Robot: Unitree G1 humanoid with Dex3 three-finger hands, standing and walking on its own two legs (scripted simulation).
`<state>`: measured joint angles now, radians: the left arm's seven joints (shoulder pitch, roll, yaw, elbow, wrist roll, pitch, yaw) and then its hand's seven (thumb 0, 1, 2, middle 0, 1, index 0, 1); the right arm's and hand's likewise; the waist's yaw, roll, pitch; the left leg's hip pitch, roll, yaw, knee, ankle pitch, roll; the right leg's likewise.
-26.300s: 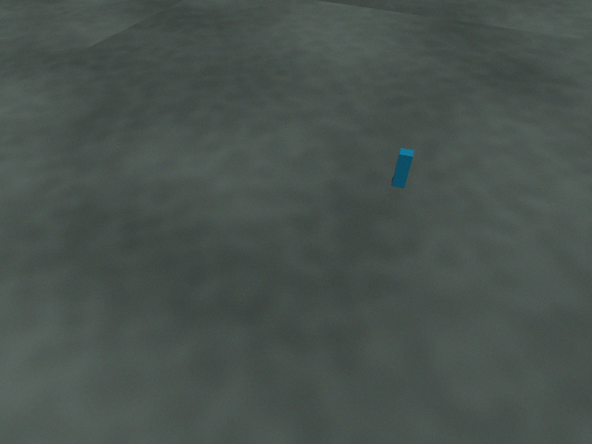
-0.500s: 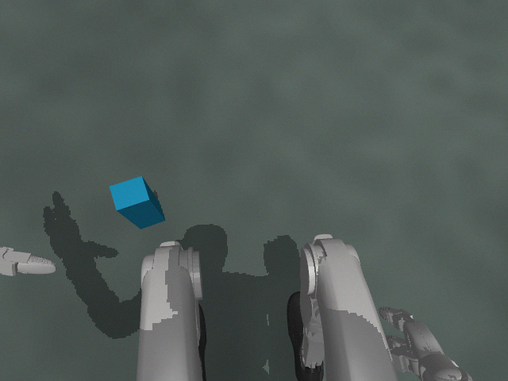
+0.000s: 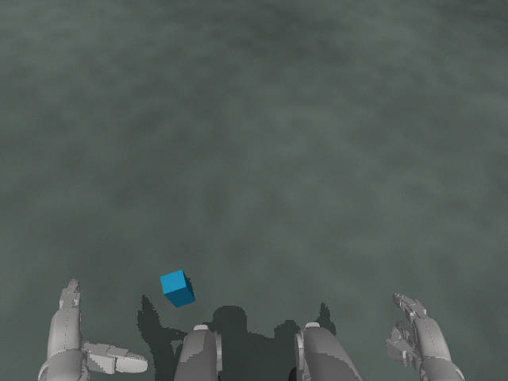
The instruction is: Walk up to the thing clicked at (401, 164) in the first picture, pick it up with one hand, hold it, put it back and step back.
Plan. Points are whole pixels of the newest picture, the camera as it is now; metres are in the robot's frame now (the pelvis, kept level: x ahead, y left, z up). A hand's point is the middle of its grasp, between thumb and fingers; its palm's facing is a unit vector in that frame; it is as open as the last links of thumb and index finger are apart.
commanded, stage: home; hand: left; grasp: from the side
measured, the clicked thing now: (179, 290) +0.39 +0.22 -0.53
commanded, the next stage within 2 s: none
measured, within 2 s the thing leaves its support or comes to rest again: neither
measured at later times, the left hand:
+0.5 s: hand (107, 341) +0.20 +0.20 +0.04, palm faces +0.14 -0.94 -0.30, open 17.7 cm
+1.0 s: hand (120, 351) +0.19 +0.18 +0.04, palm faces +0.13 -0.95 -0.28, open 17.6 cm
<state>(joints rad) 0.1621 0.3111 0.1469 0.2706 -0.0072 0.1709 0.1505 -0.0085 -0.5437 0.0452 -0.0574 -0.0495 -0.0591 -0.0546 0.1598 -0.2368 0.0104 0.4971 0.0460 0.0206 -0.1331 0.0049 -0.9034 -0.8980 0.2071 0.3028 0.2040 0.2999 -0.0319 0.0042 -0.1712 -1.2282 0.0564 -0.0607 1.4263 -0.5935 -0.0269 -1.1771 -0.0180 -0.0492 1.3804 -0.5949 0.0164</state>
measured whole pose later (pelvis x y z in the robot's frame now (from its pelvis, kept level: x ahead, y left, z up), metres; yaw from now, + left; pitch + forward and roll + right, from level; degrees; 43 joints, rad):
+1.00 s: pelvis +0.03 -0.01 +0.09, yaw +2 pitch +7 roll -2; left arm 0.46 0.20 -0.01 0.00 -0.02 0.29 0.14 -0.01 -0.57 0.03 -0.05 -0.05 -0.05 -0.05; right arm 0.28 -0.21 0.03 0.50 0.01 -0.10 -0.18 0.01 -0.90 -0.90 0.21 0.30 0.20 0.30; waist -0.03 0.03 -0.10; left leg -0.62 0.06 -0.04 0.95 -0.46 -0.03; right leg -0.57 -0.02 -0.06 0.91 -0.46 0.01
